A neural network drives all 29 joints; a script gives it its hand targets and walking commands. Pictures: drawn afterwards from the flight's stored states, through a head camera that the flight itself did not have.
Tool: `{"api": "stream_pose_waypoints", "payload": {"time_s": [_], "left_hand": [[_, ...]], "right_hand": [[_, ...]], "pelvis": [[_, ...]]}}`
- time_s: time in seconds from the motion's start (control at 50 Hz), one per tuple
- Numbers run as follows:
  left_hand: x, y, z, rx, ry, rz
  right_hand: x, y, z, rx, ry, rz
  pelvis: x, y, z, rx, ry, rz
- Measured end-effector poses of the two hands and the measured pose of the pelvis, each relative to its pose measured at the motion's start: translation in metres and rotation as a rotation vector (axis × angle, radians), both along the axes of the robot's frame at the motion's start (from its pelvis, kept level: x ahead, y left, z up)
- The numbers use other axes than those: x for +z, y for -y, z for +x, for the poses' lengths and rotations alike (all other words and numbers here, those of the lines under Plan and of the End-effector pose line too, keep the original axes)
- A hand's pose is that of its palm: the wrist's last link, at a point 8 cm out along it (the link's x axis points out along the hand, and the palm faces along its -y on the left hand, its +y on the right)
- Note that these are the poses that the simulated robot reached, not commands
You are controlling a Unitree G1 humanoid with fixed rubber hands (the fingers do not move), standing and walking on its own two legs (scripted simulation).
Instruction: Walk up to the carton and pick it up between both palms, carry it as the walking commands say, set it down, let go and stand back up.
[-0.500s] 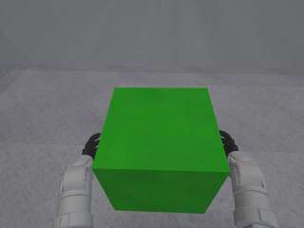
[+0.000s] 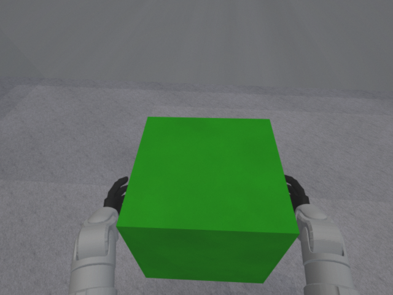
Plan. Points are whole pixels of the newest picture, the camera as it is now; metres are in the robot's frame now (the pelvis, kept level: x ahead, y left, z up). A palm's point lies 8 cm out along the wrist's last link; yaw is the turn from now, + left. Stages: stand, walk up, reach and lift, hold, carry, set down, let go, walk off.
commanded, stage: reach and lift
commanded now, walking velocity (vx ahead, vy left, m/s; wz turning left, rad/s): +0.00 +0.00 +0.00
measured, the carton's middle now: (205, 200) +0.34 +0.00 -0.02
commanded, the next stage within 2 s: hold in 0.16 s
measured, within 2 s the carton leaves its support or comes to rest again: neither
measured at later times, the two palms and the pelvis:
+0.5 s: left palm (110, 216) +0.26 +0.20 +0.03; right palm (298, 212) +0.28 -0.19 +0.04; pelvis -0.01 +0.00 +0.00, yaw +0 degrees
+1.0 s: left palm (111, 216) +0.27 +0.20 +0.03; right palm (298, 213) +0.28 -0.19 +0.04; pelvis -0.01 +0.00 +0.00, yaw +0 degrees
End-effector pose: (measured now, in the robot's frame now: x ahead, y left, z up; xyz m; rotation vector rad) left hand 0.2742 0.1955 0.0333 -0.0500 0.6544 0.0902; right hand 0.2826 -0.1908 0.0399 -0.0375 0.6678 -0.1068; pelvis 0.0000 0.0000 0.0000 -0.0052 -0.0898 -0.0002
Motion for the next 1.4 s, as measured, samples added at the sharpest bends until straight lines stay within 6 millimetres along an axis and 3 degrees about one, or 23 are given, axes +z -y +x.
{"api": "stream_pose_waypoints", "payload": {"time_s": [0.48,1.2,1.3,1.4], "left_hand": [[0.002,-0.003,-0.010,0.015,-0.002,0.008],[0.004,-0.001,-0.008,0.005,0.017,0.024],[0.017,-0.015,-0.007,0.043,0.050,0.036],[0.021,-0.053,-0.025,0.111,0.039,0.033]], "right_hand": [[-0.002,-0.003,-0.004,0.015,-0.002,0.005],[0.000,-0.001,-0.003,0.016,0.015,0.005],[0.009,-0.017,0.009,0.027,0.051,0.029],[0.018,-0.058,0.016,0.075,0.041,0.029]], "pelvis": [[-0.001,0.002,-0.012,0.004,0.003,0.000],[-0.007,-0.002,-0.011,0.025,-0.056,-0.008],[-0.015,-0.018,-0.011,0.076,-0.110,-0.012],[-0.023,-0.046,-0.010,0.134,-0.146,0.000]]}}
